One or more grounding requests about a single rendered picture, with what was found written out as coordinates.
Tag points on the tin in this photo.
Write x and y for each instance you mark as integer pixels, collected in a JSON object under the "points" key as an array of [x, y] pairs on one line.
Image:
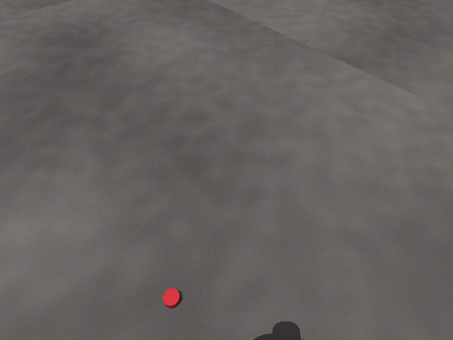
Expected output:
{"points": [[171, 298]]}

